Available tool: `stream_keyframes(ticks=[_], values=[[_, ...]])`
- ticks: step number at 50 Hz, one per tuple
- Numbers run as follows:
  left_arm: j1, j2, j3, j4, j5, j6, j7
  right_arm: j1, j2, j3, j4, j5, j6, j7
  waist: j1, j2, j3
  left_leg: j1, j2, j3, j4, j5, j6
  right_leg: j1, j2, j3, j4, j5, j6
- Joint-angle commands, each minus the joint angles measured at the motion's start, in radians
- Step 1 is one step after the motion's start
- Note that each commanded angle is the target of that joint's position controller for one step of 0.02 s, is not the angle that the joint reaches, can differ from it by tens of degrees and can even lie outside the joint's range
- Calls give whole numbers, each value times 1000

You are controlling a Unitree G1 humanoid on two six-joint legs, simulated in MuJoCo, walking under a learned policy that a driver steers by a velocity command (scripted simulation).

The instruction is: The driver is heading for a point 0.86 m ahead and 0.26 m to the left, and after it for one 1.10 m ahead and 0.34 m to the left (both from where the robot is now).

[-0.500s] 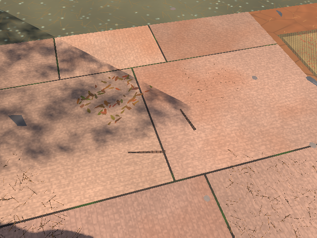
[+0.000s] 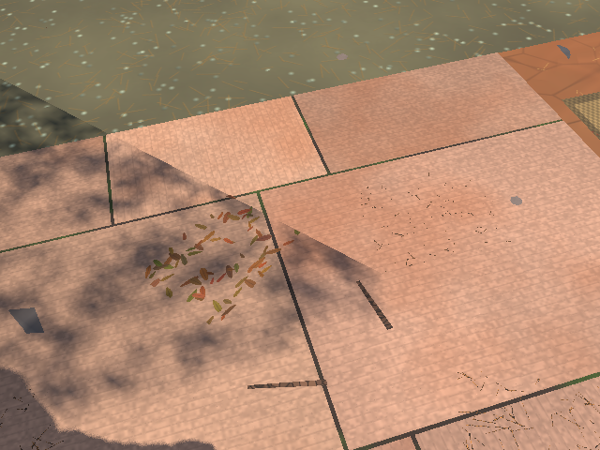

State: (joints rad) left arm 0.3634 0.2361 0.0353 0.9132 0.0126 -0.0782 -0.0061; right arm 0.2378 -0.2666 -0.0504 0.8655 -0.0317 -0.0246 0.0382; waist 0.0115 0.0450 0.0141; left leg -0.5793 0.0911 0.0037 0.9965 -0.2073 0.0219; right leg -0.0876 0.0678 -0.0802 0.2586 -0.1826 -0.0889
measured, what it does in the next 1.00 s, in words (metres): walks ahead, turning left: left foot, then right foot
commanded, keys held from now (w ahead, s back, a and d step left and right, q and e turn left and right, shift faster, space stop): w+q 0.80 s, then w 0.20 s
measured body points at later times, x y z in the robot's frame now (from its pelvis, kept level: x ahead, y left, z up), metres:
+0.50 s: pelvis +0.27 +0.07 -0.01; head +0.29 +0.08 +0.44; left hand +0.32 +0.35 -0.13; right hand +0.38 -0.19 -0.14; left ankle +0.27 +0.11 -0.75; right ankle +0.32 -0.09 -0.67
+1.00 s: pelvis +0.54 +0.10 +0.00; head +0.57 +0.10 +0.44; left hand +0.49 +0.38 -0.11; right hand +0.75 -0.10 -0.14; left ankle +0.44 +0.19 -0.67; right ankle +0.61 +0.03 -0.75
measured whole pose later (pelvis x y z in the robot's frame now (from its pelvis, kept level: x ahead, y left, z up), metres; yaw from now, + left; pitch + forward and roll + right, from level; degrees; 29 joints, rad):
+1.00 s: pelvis +0.54 +0.10 +0.00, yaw +30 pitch +1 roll +0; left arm 0.25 0.25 0.03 0.81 0.03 -0.08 0.00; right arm 0.28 -0.31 -0.06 0.81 -0.04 -0.03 0.03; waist 0.00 0.05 0.03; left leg -0.44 -0.04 -0.07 1.08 -0.33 0.06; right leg -0.23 0.02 -0.05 0.39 -0.18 -0.04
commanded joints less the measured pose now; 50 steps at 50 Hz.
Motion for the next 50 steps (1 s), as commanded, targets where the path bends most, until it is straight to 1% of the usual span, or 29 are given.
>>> stream_keyframes(ticks=[1, 7, 10, 12, 13, 14, 15, 16, 17, 18, 19, 20, 21, 23, 25, 28, 31, 35, 36, 38, 39, 40, 41, 42, 43, 44, 45, 47, 50], values=[[12, 114, 24, -31, 3, -22, 5, -38, -35, -6, -54, 6, 1, 4, -6, -98, 60, -112, 5, -30, -65, 102, -12, 17, -271, 135, -159, 238, -108], [67, 112, 19, 15, 7, -28, 17, -209, -17, 12, -114, 2, -7, 12, 34, -95, 98, -69, -31, 45, -312, 220, 28, 95, -283, 4, -151, 363, -73], [77, 132, 21, 36, 11, -21, 29, -225, -24, 11, -134, -1, -11, 14, 26, -102, 92, -26, -65, 95, -385, 134, 77, 189, -305, -42, -56, 590, -51], [61, 160, 27, 39, 16, -12, 36, -151, -42, 1, -120, -4, -12, 7, -12, -131, 31, 84, -131, 143, -397, 30, 120, 234, -309, -77, 113, 918, -35], [55, 174, 31, 38, 19, -3, 37, -57, -60, -10, -94, -6, -15, 3, -50, -133, -27, 184, -169, 155, -419, -10, 145, 233, -306, -94, 268, 996, -29], [47, 182, 32, 29, 15, 5, 38, 92, -89, -28, -48, -15, -22, -3, -116, -112, -109, 387, -184, 126, -487, 19, 179, 143, -288, -116, 484, 900, -10], [41, 156, 23, -8, 12, 2, 36, 247, -179, -59, -19, -26, -23, -17, -174, -14, -218, 641, 4, -126, -514, -55, 246, -80, -250, -128, 798, 552, 15], [65, 81, 14, -65, -9, -10, 14, 200, -265, -83, -37, -1, -9, -23, -99, 250, -300, 899, 260, -719, -659, -13, 417, -507, 7, -59, 1175, -309, 73], [-31, 150, 24, -81, 12, -19, 10, 175, -248, -83, -38, 30, 0, -21, -120, 53, -260, 875, 241, -690, -698, 26, 406, -626, -53, 129, 1212, -270, 58], [-91, 131, 18, -104, 1, -33, 5, 119, -202, -71, -40, 29, 1, -28, -99, -2, -136, 751, 223, -549, -706, 89, 378, -651, -105, 135, 1159, -184, 55], [-90, 123, 16, -102, -1, -39, 6, 88, -146, -57, -34, 25, -1, -30, -54, -79, -42, 604, 179, -458, -731, 200, 331, -601, -141, 127, 1054, -141, 59], [-102, 115, 17, -110, 14, -25, 7, 62, -122, -50, -33, 27, -7, -34, -22, -87, -7, 513, 128, -388, -744, 263, 299, -549, -164, 134, 980, -140, 71], [-77, 105, 13, -104, 29, -4, 6, 39, -106, -43, -37, 29, -13, -36, 5, -71, -9, 454, 90, -332, -759, 304, 282, -489, -171, 130, 937, -138, 86], [-70, 90, 12, -113, 39, 29, 0, 57, -120, -45, -33, 34, -30, -33, 18, -45, -18, 410, 56, -290, -773, 356, 281, -462, -168, 110, 870, -135, 111], [-125, 84, 10, -139, 38, 41, -4, 82, -148, -52, -31, 33, -35, -32, 11, -30, 0, 383, 31, -271, -797, 326, 274, -490, -169, 91, 782, -74, 133], [-262, 87, 8, -189, 34, 43, -7, 135, -150, -55, -27, 33, -32, -31, -35, -7, 32, 405, 6, -279, -809, 279, 240, -551, -167, 84, 621, 57, 153], [-356, 87, 3, -222, 26, 39, -13, 189, -155, -58, -23, 31, -27, -34, -79, 9, 24, 476, 0, -296, -777, 308, 214, -566, -143, 88, 498, 147, 152], [-448, 97, -4, -267, 17, 25, -16, 232, -165, -60, -26, 17, -23, -43, -110, 21, 23, 562, 20, -341, -704, 412, 204, -550, -103, 92, 385, 139, 136], [-446, 106, -3, -274, 15, 21, -15, 226, -172, -62, -31, 15, -23, -47, -103, 28, 22, 570, 29, -359, -683, 430, 195, -520, -96, 100, 353, 121, 127], [-362, 133, 5, -259, 12, 12, -11, 171, -191, -67, -52, 11, -24, -52, -49, 42, 8, 527, 32, -381, -628, 471, 159, -360, -72, 109, 277, 56, 101], [-268, 155, 15, -232, 11, 6, -3, 142, -201, -69, -62, 11, -28, -49, -6, 39, -28, 493, 13, -382, -550, 543, 139, -220, -45, 98, 249, 19, 84], [-138, 184, 28, -199, 17, -7, 9, 126, -193, -65, -64, 20, -35, -41, 64, -14, -96, 439, -48, -338, -377, 540, 113, -32, -66, 112, 181, 40, 56], [25, 256, 45, -188, 40, -15, 27, 134, -122, -44, -90, 31, -46, -33, 121, -122, -247, 337, -108, -250, -109, 326, 87, 190, -279, 316, 147, -155, 2], [27, 343, 65, -187, 52, -1, 31, 264, -39, -27, -115, 55, -44, -32, 42, -358, -333, 38, -266, -136, 135, -335, 54, 391, -516, 780, 36, -224, -121], [-26, 265, 59, -187, 33, 12, 23, 260, -119, -32, -78, 19, -30, -42, 21, -224, -243, -57, -177, -141, 232, -310, 65, 291, -495, 855, 8, -360, -139], [-87, 172, 37, -197, 23, 13, 16, 195, -128, -35, -71, 8, -27, -35, 16, -106, -110, -49, -138, -141, 227, -207, 63, 152, -441, 694, -8, -346, -119], [-124, 126, 25, -190, 23, 10, 10, 146, -109, -29, -79, 6, -27, -27, 7, -72, -44, -26, -112, -131, 182, -150, 56, 57, -385, 555, -26, -214, -99], [-111, 109, 17, -159, 20, -3, 9, 126, -91, -24, -85, -8, -13, -12, -13, -151, -7, 23, -85, -118, 117, -125, 40, -27, -307, 382, -51, -7, -68], [-56, 127, 24, -118, 5, -31, -3, 101, -79, -19, -94, -11, 0, -2, -24, -153, -20, 14, -94, -107, 76, -96, 24, -22, -296, 293, -65, 194, -91]])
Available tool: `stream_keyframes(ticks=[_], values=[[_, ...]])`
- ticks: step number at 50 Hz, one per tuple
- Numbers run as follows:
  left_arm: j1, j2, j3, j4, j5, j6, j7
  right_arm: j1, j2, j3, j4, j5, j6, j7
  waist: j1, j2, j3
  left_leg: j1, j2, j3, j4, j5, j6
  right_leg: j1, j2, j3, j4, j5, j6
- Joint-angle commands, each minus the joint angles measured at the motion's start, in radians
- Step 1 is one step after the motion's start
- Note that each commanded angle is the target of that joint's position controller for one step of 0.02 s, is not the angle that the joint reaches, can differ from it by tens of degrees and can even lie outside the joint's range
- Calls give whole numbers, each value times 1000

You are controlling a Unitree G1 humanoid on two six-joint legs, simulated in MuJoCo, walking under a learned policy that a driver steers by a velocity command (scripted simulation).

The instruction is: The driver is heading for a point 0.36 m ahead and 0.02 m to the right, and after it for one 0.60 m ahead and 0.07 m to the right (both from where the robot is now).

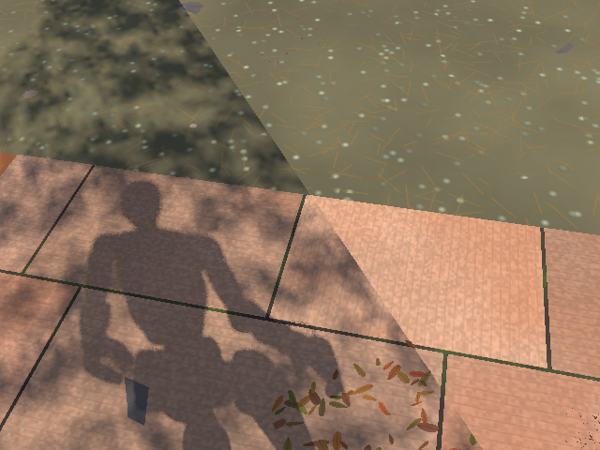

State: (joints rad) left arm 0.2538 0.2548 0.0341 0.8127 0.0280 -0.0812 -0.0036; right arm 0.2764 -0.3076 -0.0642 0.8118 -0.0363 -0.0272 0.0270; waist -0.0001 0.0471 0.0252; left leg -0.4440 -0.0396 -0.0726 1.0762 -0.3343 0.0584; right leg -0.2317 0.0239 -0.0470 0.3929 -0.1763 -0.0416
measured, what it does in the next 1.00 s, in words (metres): walks ahead: left foot, then right foot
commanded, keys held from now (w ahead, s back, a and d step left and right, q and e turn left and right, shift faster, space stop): w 0.36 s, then w+e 0.40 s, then no key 0.24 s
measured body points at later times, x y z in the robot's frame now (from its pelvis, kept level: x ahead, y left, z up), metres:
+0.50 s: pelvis +0.25 +0.06 +0.00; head +0.27 +0.07 +0.45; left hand +0.30 +0.32 -0.14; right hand +0.33 -0.21 -0.12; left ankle +0.25 +0.12 -0.74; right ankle +0.24 -0.09 -0.66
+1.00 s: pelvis +0.49 +0.00 -0.01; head +0.53 -0.01 +0.44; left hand +0.65 +0.23 -0.14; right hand +0.49 -0.25 -0.15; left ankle +0.45 +0.15 -0.65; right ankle +0.54 -0.05 -0.74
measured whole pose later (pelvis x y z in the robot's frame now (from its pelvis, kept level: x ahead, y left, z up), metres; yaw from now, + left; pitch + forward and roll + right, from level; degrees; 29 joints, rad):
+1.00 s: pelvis +0.49 +0.00 -0.01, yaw -12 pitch +0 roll +0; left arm 0.17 0.24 0.04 0.88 0.00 -0.04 0.00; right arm 0.25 -0.22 -0.03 0.90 -0.02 -0.04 -0.02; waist -0.02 0.01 0.10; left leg -0.42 0.05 0.01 1.18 -0.40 0.01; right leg -0.29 0.09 -0.09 0.44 -0.15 -0.13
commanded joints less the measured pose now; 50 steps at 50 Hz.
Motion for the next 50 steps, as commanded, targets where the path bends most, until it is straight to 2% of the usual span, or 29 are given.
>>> stream_keyframes(ticks=[1, 4, 7, 9, 12, 13, 14, 15, 16, 17, 18, 19, 20, 22, 25, 28, 32, 35, 38, 40, 41, 42, 43, 44, 45, 46, 47, 48, 50], values=[[62, 115, 27, -8, -13, -31, -7, 29, -34, -2, -51, -7, 3, 12, -12, -151, -22, -150, 45, -26, -32, 56, -19, 126, -256, 240, -216, 193, -147], [83, 114, 29, 16, -15, -27, -9, -99, -18, 15, -92, -7, 0, 21, 5, -142, 13, -184, 82, 24, -185, 157, -42, 117, -235, 169, -261, 177, -149], [121, 123, 32, 43, -18, -21, -13, -212, 9, 37, -121, 0, -7, 29, 32, -147, 26, -101, 93, 97, -369, 239, -46, 92, -207, 102, -261, 223, -132], [161, 141, 37, 64, -16, -17, -14, -254, 0, 40, -132, 3, -10, 25, 47, -148, 25, -55, 82, 124, -436, 236, -35, 116, -223, 100, -239, 264, -125], [181, 162, 42, 87, -14, -5, -10, -258, -22, 35, -139, 3, -16, 13, 35, -147, 29, -1, 65, 138, -503, 177, 2, 178, -263, 111, -178, 349, -114], [177, 167, 43, 92, -15, 0, -8, -215, -27, 31, -125, -2, -20, 8, 10, -140, 13, 67, 44, 149, -542, 159, 17, 189, -260, 99, -115, 442, -105], [176, 160, 40, 100, -19, 5, -7, -112, -37, 22, -88, -10, -29, 1, -39, -105, -35, 206, 19, 157, -611, 173, 37, 177, -226, 58, 25, 543, -87], [180, 132, 30, 94, -20, 6, -5, 47, -79, 4, -34, -24, -39, -10, -97, -57, -135, 427, 63, 98, -623, 151, 69, 86, -177, 18, 224, 484, -64], [187, 58, 7, 40, -30, 3, -8, 200, -177, -19, -20, -42, -44, -24, -141, 112, -272, 683, 351, -255, -678, 15, 143, -158, -91, -46, 560, 104, -25], [236, 67, 17, 39, -24, 8, -5, 212, -231, -36, -5, -7, -31, -27, -111, 232, -301, 735, 475, -593, -812, 16, 226, -379, 30, 8, 762, -371, -19], [158, 133, 35, 45, -5, 19, 0, 128, -161, -22, -10, 18, -25, -25, -84, 80, -152, 629, 415, -472, -810, -28, 202, -453, -44, 82, 814, -306, -33], [124, 109, 31, 40, -13, 15, -9, 45, -96, -5, -24, 18, -30, -22, -52, 45, -61, 501, 371, -340, -836, 31, 175, -439, -74, 92, 783, -218, -37], [118, 85, 27, 49, -20, 19, -13, -2, -54, 7, -27, 14, -37, -19, -24, 29, -25, 414, 324, -237, -875, 95, 139, -389, -97, 93, 734, -166, -34], [148, 64, 25, 75, -2, 43, -23, -18, -23, 16, -13, 15, -53, -25, 11, 55, 2, 321, 273, -107, -922, 204, 100, -313, -107, 93, 696, -113, -14], [97, 51, 30, 64, -2, 59, -35, 30, -38, 9, 20, 21, -77, -29, 20, 28, 17, 332, 267, -8, -955, 335, 101, -367, -104, 97, 688, -28, 1], [-6, 43, 30, 34, -1, 64, -40, 75, -32, 9, 47, 20, -81, -32, 3, 12, 47, 367, 264, 69, -971, 393, 98, -461, -108, 95, 622, 70, 13], [-143, 18, 13, -15, 1, 58, -51, 98, -29, 12, 73, 21, -82, -37, -19, 13, 73, 387, 242, 177, -963, 490, 79, -439, -95, 26, 412, 192, 11], [-236, 12, 3, -57, 4, 56, -59, 155, -41, 10, 106, 19, -77, -48, -46, 8, 90, 464, 266, 222, -935, 594, 70, -420, -80, -39, 290, 188, -19], [-228, 26, 7, -71, 6, 56, -57, 160, -66, 6, 124, 14, -65, -58, -25, 24, 62, 559, 287, 268, -815, 905, 53, -348, -27, -91, 228, 82, -73], [-97, 41, 16, -33, 18, 48, -44, 154, -83, 3, 135, 12, -52, -65, 28, 43, -4, 571, 283, 282, -591, 1206, 47, -199, 50, -117, 200, -1, -114], [33, 62, 28, 10, 27, 35, -36, 150, -88, 3, 136, 17, -45, -66, 78, 37, -73, 523, 269, 283, -407, 1149, 37, -40, 72, -93, 125, 54, -139], [166, 112, 48, 48, 44, 23, -25, 126, -81, 7, 118, 31, -48, -63, 149, -2, -153, 343, 231, 293, -156, 868, 13, 207, -14, 11, 66, 226, -182], [176, 242, 79, 46, 47, 24, -11, 235, 56, 38, 71, 55, -52, -45, 69, -275, -315, -69, 56, 288, 268, -186, -38, 612, -400, 450, 169, 811, -360], [239, 229, 83, 47, -21, 38, -2, 194, -42, 14, 83, 51, -44, -51, 117, -114, -455, -113, 8, 84, 405, -255, -47, 624, -451, 582, 108, 977, -424], [133, 201, 72, 39, -30, 41, 7, 105, -30, 17, 59, 54, -46, -51, 85, -83, -306, -157, 65, 37, 363, -150, -43, 486, -410, 427, 54, 957, -382], [55, 127, 52, 36, -32, 42, 9, 66, -15, 23, 55, 46, -50, -51, 58, -62, -162, -158, 95, 44, 265, -102, -41, 334, -360, 344, -1, 864, -323], [8, 82, 37, 36, -32, 42, 11, 55, -16, 20, 64, 30, -41, -49, 24, -41, -80, -114, 115, 45, 189, -78, -44, 214, -310, 275, -49, 802, -271], [-22, 57, 27, 38, -36, 41, 15, 83, -12, 18, 73, 11, -19, -47, -10, -48, -53, -33, 120, 49, 130, -57, -53, 110, -274, 216, -88, 773, -243], [-28, 65, 21, 49, -22, 27, 12, 129, 22, 20, 92, 4, 14, -44, -43, -54, -66, 69, 99, 66, 52, -30, -64, 26, -238, 147, -104, 835, -227]])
